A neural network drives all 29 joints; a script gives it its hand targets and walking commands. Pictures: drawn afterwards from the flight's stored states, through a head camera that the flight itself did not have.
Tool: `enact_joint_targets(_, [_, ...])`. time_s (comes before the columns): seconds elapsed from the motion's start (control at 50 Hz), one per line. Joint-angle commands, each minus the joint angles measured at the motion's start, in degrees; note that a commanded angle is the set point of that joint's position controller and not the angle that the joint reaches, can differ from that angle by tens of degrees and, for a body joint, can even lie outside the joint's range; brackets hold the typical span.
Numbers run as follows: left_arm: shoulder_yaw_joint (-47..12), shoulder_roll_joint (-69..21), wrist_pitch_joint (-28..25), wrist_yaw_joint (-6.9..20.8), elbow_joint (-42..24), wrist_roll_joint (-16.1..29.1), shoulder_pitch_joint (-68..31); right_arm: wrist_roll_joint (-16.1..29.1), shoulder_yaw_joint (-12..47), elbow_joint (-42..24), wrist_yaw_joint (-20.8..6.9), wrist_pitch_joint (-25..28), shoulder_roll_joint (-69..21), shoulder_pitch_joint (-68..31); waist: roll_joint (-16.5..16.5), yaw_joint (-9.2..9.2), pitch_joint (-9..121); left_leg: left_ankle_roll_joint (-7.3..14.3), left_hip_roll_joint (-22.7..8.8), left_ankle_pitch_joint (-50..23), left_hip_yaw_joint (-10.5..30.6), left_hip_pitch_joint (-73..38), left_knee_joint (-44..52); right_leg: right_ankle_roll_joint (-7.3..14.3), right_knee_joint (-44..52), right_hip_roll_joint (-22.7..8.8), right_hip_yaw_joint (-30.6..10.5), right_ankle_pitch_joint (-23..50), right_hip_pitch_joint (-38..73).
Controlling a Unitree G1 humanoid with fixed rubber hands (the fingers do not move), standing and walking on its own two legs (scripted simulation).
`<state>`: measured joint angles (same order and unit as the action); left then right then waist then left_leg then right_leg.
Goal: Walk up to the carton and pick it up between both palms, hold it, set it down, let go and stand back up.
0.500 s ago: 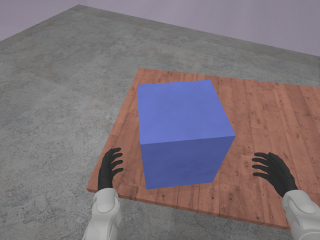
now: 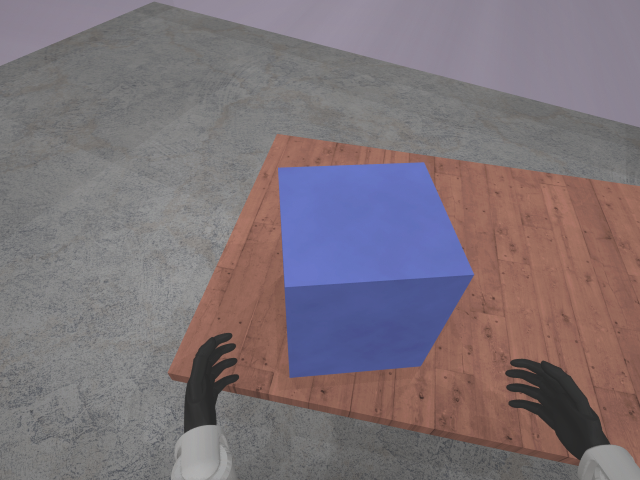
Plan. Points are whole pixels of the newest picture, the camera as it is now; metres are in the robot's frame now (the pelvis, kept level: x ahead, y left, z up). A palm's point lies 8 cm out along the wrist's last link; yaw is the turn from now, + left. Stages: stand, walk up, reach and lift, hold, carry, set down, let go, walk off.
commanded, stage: set down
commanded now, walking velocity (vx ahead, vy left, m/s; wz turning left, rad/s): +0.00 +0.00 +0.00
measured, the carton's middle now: (354, 274) +0.43 +0.03 +0.00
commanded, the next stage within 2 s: none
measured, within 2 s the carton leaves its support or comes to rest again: neither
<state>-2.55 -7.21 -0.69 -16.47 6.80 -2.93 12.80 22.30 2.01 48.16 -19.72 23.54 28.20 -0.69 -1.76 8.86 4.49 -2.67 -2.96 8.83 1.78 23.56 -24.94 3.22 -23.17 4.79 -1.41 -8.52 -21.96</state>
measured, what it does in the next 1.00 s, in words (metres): stands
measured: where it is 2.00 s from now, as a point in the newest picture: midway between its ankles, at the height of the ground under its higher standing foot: outside the picture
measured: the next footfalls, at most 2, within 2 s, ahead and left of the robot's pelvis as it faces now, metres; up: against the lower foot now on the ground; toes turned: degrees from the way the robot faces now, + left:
none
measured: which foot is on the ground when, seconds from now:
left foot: down 0.00-1.00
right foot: down 0.00-1.00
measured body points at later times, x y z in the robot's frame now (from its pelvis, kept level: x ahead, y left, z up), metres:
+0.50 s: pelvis +0.02 +0.00 +0.00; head +0.06 +0.02 +0.45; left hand +0.22 +0.19 -0.02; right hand +0.27 -0.25 -0.04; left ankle +0.03 +0.15 -0.74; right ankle +0.03 -0.09 -0.74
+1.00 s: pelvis +0.02 +0.01 +0.00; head +0.05 +0.03 +0.45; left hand +0.19 +0.20 -0.04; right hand +0.25 -0.24 -0.06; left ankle +0.03 +0.15 -0.74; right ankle +0.03 -0.09 -0.74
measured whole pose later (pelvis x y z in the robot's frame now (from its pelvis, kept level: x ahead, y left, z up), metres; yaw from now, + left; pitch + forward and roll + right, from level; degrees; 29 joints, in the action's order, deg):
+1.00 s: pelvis +0.02 +0.01 +0.00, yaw +1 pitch +7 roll -1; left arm -2.9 -1.5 -2.5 -10.7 11.3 -2.9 19.7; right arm 22.6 2.0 50.5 -13.2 24.5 21.1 6.7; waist -2.4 8.0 4.5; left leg -2.0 -1.9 11.0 1.8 20.6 -24.9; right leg 2.3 -23.2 3.7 -1.4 -10.9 -18.8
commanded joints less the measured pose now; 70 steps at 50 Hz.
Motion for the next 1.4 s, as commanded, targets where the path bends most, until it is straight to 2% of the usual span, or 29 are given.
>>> enact_joint_targets(0.0, [-7.32, -0.73, -4.93, -0.71, -16.03, 1.56, 1.7, 3.9, -5.49, -6.52, -0.73, 4.47, 15.73, 0.2, -9.58, -10.61, 13.33, 2.92, 2.37, -1.99, -1.66, -12.38, 0.07, 0.8, 3.29, -3.75, -3.38, -0.62, 12.91])
enact_joint_targets(0.08, [-5.39, 2.0, -5.87, -0.82, -14.77, 1.14, 1.08, 5.14, -3.07, -8.86, -0.54, 4.49, 14.21, 1.8, -10.8, -8.76, 9.97, 3.35, 2.62, -0.73, -2.39, -9.9, 1.11, 0.36, 3.67, -4.41, -4.29, -3.15, 13.97])
enact_joint_targets(0.1, [-5.27, 2.68, -5.68, -0.18, -10.76, 1.34, -0.77, 5.46, -2.23, -6.31, 0.26, 3.92, 11.8, 0.63, -8.36, -8.54, 10.9, 3.51, 3.25, 1.3, -3.98, -11.79, 0.8, -0.04, 4.44, -5.27, -5.06, -5.65, 13.08])
enact_joint_targets(0.12, [-4.05, 3.9, -6.66, -1.0, -15.08, 0.82, -1.86, 5.79, -2.66, -12.24, -0.1, 4.68, 11.91, -0.95, -8.53, -7.73, 14.12, 3.33, 3.15, -0.59, -3.79, -10.33, -0.15, 0.16, 3.27, -5.14, -4.93, -5.67, 13.53])
enact_joint_targets(0.14, [-5.04, 3.55, -5.7, -0.21, -9.54, 2.34, -2.19, 3.81, -4.07, -7.43, 0.61, 4.14, 12.32, -1.1, -10.62, -9.27, 10.45, 3.52, 3.13, 2.21, -3.99, -10.13, 0.19, -0.07, 4.61, -5.66, -5.35, -8.55, 11.3])
enact_joint_targets(0.16, [-5.03, 3.91, -6.52, -0.87, -15.6, 2.78, -2.84, 4.7, -4.47, -12.3, 0.34, 4.39, 12.86, -0.1, -10.3, -9.28, 12.78, 3.47, 2.6, 0.87, -3.49, -10.08, -0.05, -0.5, 3.98, -5.83, -5.72, -8.48, 12.89])
enact_joint_targets(0.18, [-3.8, 3.87, -5.85, -0.31, -9.81, 1.97, -1.29, 4.41, -2.91, -9.82, 0.87, 3.69, 11.65, 0.43, -10.44, -8.13, 10.35, 3.63, 3.42, 1.56, -4.47, -8.99, -0.04, -0.69, 4.52, -6.34, -6.38, -9.43, 12.69])
enact_joint_targets(0.28, [-3.27, 4.9, -4.07, 0.47, -7.28, 2.06, -1.32, 2.14, -5.38, -4.71, 1.87, 2.34, 12.54, 2.31, -10.43, -9.98, 7.83, 3.29, 3.71, 5.58, -4.2, -8.29, 1.73, -0.83, 4.88, -6.63, -5.44, -11.27, 13.42])
enact_joint_targets(0.3, [-2.33, 5.42, -4.32, -0.01, -10.17, 2.0, -0.66, 2.95, -4.08, -8.65, 1.88, 2.62, 12.96, 2.38, -10.63, -8.47, 8.29, 3.32, 3.41, 2.02, -4.04, -6.4, 1.03, -0.7, 4.8, -7.0, -6.39, -9.56, 14.76])
enact_joint_targets(0.34, [-3.29, 5.31, -3.84, 1.1, -7.06, 1.92, 0.78, 2.96, -3.64, -5.43, 3.08, 2.45, 11.81, 5.31, -9.24, -9.88, 9.45, 3.07, 4.21, 0.9, -4.49, -9.66, 0.9, -1.07, 4.29, -6.88, -6.0, -4.57, 16.73])
enact_joint_targets(0.38, [-2.92, 6.28, -2.91, 2.63, -3.48, 1.94, 3.59, 0.52, -4.03, -5.84, 4.34, 2.51, 11.32, 7.09, -12.41, -11.43, 7.59, 3.38, 4.63, -0.08, -5.14, -7.83, 1.63, -1.59, 4.34, -6.95, -5.72, -0.24, 18.87])
enact_joint_targets(0.44, [-1.03, 7.71, -4.7, 2.44, -10.51, 1.15, 3.28, 3.04, -3.72, -8.7, 3.75, 3.96, 11.83, 6.37, -9.06, -9.1, 12.95, 2.97, 4.5, -4.93, -4.27, -8.8, 1.41, -1.48, 2.46, -5.96, -4.41, 8.96, 22.5])
enact_joint_targets(0.5, [0.0, 7.92, -3.51, 4.81, -0.96, -0.22, 8.73, 0.83, -2.91, -4.43, 5.98, 4.09, 10.07, 9.77, -12.15, -10.38, 11.29, 3.37, 5.77, -6.67, -5.48, -8.66, 2.12, -2.59, 2.53, -6.45, -5.17, 18.21, 24.97])
enact_joint_targets(0.56, [-0.3, 9.5, -5.35, 4.95, -7.72, 0.63, 10.29, 1.78, -2.75, -7.82, 5.6, 6.29, 11.42, 9.85, -9.67, -9.0, 14.67, 2.6, 5.18, -11.23, -4.28, -9.67, 2.22, -1.71, 0.24, -4.66, -2.19, 25.02, 26.24])
enact_joint_targets(0.62, [-0.49, 8.29, -5.17, 6.56, -1.82, -0.46, 12.22, 1.32, -1.15, -1.42, 6.15, 5.83, 9.21, 12.35, -9.17, -10.7, 12.34, 1.9, 5.58, -13.78, -4.8, -12.21, 1.25, -1.98, 1.51, -5.19, -2.75, 29.33, 25.08])
enact_joint_targets(0.64, [0.03, 8.32, -6.03, 6.36, -5.32, -0.77, 11.92, 2.08, -1.33, -3.42, 6.11, 6.72, 9.52, 12.99, -8.27, -9.37, 14.62, 1.81, 4.95, -16.18, -4.6, -14.95, 2.09, -2.09, 1.2, -4.25, -1.17, 31.61, 26.05])
enact_joint_targets(0.78, [-0.37, 9.51, -7.15, 5.22, -7.29, 0.89, 9.17, 1.08, -3.18, -2.74, 5.69, 6.87, 8.78, 11.42, -5.09, -10.01, 13.16, 1.19, 4.02, -11.88, -4.22, -16.08, 1.61, -0.99, 1.86, -3.53, -0.25, 17.65, 19.56])
enact_joint_targets(0.8, [-0.92, 10.01, -5.52, 6.6, 0.1, 2.01, 8.46, -1.61, -3.29, -0.6, 6.65, 5.19, 6.32, 11.22, -8.23, -11.82, 9.37, 2.11, 4.81, -7.03, -4.61, -13.34, 0.99, -1.55, 3.74, -5.35, -3.27, 11.65, 18.8])
enact_joint_targets(0.84, [-0.08, 10.27, -5.67, 5.04, -6.83, 1.75, 8.13, -0.58, -2.96, -4.37, 5.76, 4.6, 7.32, 10.06, -6.2, -9.51, 10.93, 1.77, 3.98, -9.81, -3.53, -14.58, 1.78, -0.7, 3.09, -4.48, -2.15, 11.59, 18.19])
enact_joint_targets(0.86, [0.33, 10.48, -4.35, 6.4, 0.44, 2.07, 7.36, -1.62, -1.97, -1.25, 6.73, 3.34, 6.13, 11.03, -9.04, -11.03, 5.59, 2.74, 4.86, -4.15, -4.17, -11.97, 1.72, -1.96, 4.68, -6.17, -4.59, 6.43, 17.53])
enact_joint_targets(0.94, [1.68, 13.51, -3.76, 6.17, -3.01, 2.32, 6.19, -2.77, -2.03, -5.39, 7.58, 2.25, 4.18, 9.3, -7.44, -9.27, 7.76, 2.7, 4.63, -5.15, -4.66, -11.98, 2.26, -2.08, 3.68, -5.44, -2.93, 4.36, 18.15])
enact_joint_targets(0.96, [0.33, 13.69, -3.41, 6.81, 0.09, 3.02, 5.27, -3.7, -2.36, -5.06, 8.04, 1.83, 3.87, 9.29, -8.61, -11.24, 5.07, 3.21, 4.76, -2.13, -4.67, -11.38, 2.33, -2.31, 4.79, -6.19, -3.8, 2.53, 16.78])
enact_joint_targets(0.98, [0.85, 14.59, -3.55, 6.53, -3.51, 4.33, 3.6, -4.11, -4.02, -7.52, 8.21, 1.75, 4.1, 8.32, -7.96, -10.24, 7.65, 3.04, 4.65, -2.83, -4.55, -10.5, 2.33, -2.54, 4.51, -6.83, -4.37, 0.68, 18.64])
enact_joint_targets(1.1, [1.32, 15.53, -1.66, 7.32, 2.24, 4.03, 2.39, -6.25, -2.91, -8.48, 9.19, -1.19, -0.34, 9.15, -6.79, -9.3, 4.47, 3.51, 4.78, 0.55, -5.11, -12.4, 3.61, -2.13, 7.31, -7.36, -4.77, -8.22, 14.86])
enact_joint_targets(1.22, [1.83, 17.15, -1.51, 7.67, -1.98, 3.48, 3.09, -7.23, -3.19, -4.53, 9.75, -1.72, -1.13, 11.44, -0.83, -9.39, 6.3, 2.2, 4.51, -5.57, -5.08, -16.09, 4.02, -1.95, 6.44, -5.77, -2.59, 0.59, 16.76])
enact_joint_targets(1.24, [1.36, 18.12, -1.29, 8.45, 1.47, 3.59, 3.2, -7.95, -2.74, -2.38, 10.28, -1.8, -2.7, 12.27, -3.39, -10.62, 4.77, 3.03, 5.2, -2.71, -5.09, -14.54, 3.33, -2.15, 6.26, -6.62, -3.27, 1.39, 17.77])
enact_joint_targets(1.3, [1.85, 17.63, -1.39, 8.18, -1.04, 3.82, 5.01, -7.57, -2.54, -4.43, 10.25, -0.7, -1.78, 11.24, -0.2, -8.22, 6.49, 2.26, 4.19, -8.21, -4.98, -17.69, 3.49, -1.74, 5.25, -4.67, -0.67, 5.59, 16.29])
enact_joint_targets(1.32, [1.94, 18.14, -0.85, 9.65, 4.17, 3.27, 5.72, -8.41, -1.95, -1.12, 11.31, -1.62, -3.78, 13.4, -0.2, -10.04, 3.0, 2.1, 4.99, -7.47, -5.04, -18.17, 3.11, -1.85, 6.44, -5.21, -1.27, 6.75, 16.15])
enact_joint_targets(1.38, [3.45, 18.59, -0.6, 9.72, 3.33, 2.65, 6.34, -8.47, -1.42, -2.35, 11.29, -1.42, -3.37, 12.3, 0.45, -7.95, 4.59, 1.6, 4.82, -10.14, -5.4, -18.73, 3.69, -1.96, 6.24, -5.31, -0.99, 9.21, 17.18])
